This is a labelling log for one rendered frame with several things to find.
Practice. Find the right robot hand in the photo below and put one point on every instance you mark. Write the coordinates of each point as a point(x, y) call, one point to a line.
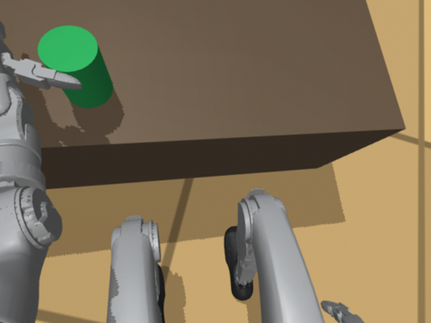
point(340, 312)

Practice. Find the right robot foot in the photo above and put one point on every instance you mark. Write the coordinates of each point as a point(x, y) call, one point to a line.
point(241, 292)

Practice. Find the can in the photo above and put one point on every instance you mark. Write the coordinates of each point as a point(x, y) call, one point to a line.
point(74, 51)

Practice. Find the left robot hand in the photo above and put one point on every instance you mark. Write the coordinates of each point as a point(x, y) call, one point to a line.
point(32, 72)

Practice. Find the left robot arm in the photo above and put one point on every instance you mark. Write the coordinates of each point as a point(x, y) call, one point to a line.
point(28, 221)

